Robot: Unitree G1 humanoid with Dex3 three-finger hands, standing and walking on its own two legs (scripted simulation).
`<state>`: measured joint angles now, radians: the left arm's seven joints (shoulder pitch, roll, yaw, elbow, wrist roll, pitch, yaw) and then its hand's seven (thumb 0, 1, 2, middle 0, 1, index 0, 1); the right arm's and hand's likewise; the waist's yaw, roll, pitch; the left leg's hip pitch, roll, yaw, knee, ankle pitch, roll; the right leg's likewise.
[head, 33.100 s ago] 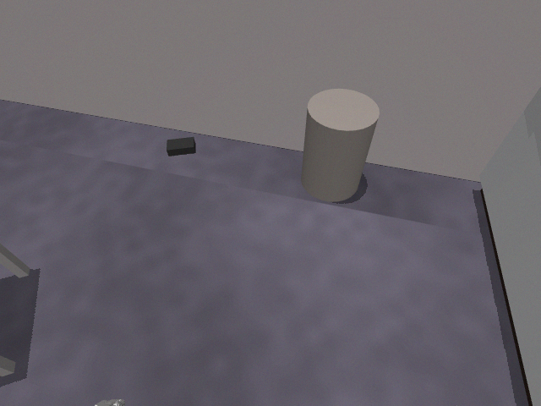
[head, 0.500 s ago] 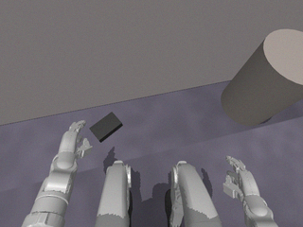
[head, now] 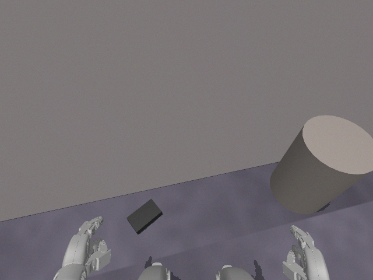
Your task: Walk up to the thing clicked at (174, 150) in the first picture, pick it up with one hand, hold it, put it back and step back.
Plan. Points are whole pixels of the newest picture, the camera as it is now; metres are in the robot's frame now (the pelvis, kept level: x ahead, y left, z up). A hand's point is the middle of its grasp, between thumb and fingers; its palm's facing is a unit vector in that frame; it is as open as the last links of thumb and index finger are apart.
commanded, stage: home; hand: left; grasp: from above
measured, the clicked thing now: (144, 216) +0.47 +0.20 -0.68
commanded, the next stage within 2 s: none
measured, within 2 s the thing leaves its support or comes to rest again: neither
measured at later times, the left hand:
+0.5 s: hand (101, 267) +0.16 +0.18 -0.04, palm faces +0.07 -0.98 -0.19, open 7.6 cm
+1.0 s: hand (104, 269) +0.15 +0.18 -0.04, palm faces +0.06 -0.98 -0.19, open 7.4 cm
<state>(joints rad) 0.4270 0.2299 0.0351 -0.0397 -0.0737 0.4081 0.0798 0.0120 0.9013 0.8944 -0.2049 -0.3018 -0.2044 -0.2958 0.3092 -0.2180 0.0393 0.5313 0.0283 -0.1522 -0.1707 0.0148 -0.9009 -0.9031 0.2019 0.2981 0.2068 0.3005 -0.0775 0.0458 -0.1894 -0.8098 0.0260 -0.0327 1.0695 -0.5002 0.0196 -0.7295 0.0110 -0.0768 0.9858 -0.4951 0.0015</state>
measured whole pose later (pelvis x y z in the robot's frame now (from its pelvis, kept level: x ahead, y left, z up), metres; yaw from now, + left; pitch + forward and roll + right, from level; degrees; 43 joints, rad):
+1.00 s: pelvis +0.00 +0.00 +0.01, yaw +1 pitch +9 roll -3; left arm 0.49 0.23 0.03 -0.10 -0.06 0.44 0.02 0.01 0.90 0.89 -0.20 -0.30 -0.20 -0.30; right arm 0.30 -0.22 0.04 0.54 0.01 -0.24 -0.18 0.02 -0.90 -0.90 0.20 0.30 0.21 0.30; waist -0.04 0.04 -0.16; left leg -0.69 0.02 -0.03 1.00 -0.47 0.02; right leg -0.61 0.00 -0.08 0.93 -0.47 0.00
